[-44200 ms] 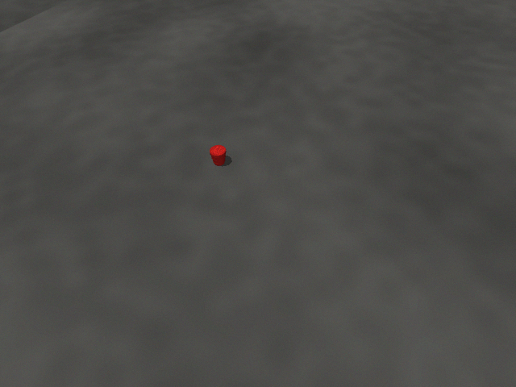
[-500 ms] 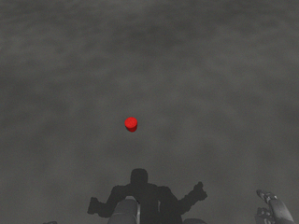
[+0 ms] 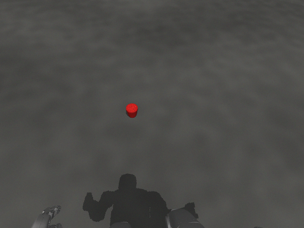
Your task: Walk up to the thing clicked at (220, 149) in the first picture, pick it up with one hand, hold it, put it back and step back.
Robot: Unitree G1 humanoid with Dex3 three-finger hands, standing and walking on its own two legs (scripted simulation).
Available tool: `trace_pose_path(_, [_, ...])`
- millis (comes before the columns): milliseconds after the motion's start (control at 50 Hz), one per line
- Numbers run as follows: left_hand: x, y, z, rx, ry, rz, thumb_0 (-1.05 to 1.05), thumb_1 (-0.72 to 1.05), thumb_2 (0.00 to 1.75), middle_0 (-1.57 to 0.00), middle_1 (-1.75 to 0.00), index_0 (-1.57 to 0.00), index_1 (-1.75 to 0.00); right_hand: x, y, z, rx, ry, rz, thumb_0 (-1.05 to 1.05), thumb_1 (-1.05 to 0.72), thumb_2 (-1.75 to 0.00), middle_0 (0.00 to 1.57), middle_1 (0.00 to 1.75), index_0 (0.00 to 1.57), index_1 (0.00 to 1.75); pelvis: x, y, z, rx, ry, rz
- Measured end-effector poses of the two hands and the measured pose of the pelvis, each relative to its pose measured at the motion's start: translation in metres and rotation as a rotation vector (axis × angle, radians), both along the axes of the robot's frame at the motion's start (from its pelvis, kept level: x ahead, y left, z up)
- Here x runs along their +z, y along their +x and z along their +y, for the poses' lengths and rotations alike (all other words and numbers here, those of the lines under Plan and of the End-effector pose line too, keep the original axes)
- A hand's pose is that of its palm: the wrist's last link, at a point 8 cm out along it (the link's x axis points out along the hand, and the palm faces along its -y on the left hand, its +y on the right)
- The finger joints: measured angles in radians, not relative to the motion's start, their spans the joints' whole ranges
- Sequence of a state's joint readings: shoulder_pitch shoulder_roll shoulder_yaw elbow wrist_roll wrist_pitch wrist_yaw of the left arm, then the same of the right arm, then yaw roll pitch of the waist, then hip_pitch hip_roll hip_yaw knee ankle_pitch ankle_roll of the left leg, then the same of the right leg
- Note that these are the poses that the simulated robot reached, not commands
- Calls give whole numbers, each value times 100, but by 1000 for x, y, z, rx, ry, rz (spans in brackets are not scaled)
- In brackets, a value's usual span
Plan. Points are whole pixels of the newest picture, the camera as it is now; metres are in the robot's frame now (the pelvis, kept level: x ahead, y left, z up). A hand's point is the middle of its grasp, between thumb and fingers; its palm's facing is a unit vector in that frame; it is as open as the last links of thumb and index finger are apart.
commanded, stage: step back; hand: left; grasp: from above
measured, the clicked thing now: (132, 111) +0.97 +0.15 -0.72
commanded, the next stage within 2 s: stand in 1.10 s
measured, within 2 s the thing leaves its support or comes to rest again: neither
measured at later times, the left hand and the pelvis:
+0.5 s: hand out of the picture -0.04 +0.28 -0.14, palm faces +0.03 -0.91 -0.42, open 7.4 cm; pelvis -0.08 -0.01 +0.00, yaw +0 degrees
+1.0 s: hand out of the picture +0.06 +0.22 -0.14, palm faces +0.06 -0.93 -0.36, open 7.3 cm; pelvis -0.03 -0.03 +0.00, yaw +2 degrees
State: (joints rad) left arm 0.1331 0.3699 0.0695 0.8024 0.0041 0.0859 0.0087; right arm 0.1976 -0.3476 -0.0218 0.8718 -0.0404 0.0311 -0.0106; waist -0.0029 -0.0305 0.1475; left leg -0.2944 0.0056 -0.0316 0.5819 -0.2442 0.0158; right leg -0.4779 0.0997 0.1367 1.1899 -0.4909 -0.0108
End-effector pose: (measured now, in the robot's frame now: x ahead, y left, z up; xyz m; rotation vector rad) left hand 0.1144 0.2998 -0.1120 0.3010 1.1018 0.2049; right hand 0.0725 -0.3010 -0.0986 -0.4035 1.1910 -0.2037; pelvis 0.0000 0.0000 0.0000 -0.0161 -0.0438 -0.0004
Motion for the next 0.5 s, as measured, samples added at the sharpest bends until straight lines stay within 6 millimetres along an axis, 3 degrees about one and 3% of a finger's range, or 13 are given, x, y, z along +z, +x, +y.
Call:
trace_pose_path(140, [-10,-80,-9,-28,45,84,1,91,90,-20,-30,-21,-30,-2,-6,-27,6,9,-163,0,-90,-89,21,30,21,30,-13,-49,-18,-70,23,1])
trace_pose_path(260, [6,-147,-18,14,72,139,1,91,90,-20,-30,-21,-30,-12,-48,-39,-48,55,-129,0,-91,-89,21,30,21,30,-4,-69,-26,-78,20,-20])
trace_pose_path(320, [14,-160,-15,35,84,142,1,90,90,-20,-30,-21,-30,-16,-74,-40,-61,68,-80,0,-91,-89,21,30,20,30,0,-74,-24,-58,25,-12])
trace_pose_path(400, [18,-163,-2,50,89,110,1,90,90,-20,-30,-21,-30,-24,-103,-32,-42,70,27,0,-91,-89,21,30,20,30,0,-79,-18,-16,13,2])
trace_pose_path(500, [9,-159,18,60,85,108,1,90,90,-20,-30,-21,-30,-22,-119,-13,-37,70,73,0,-91,-89,21,30,20,30,-3,-80,-8,-5,53,-5])
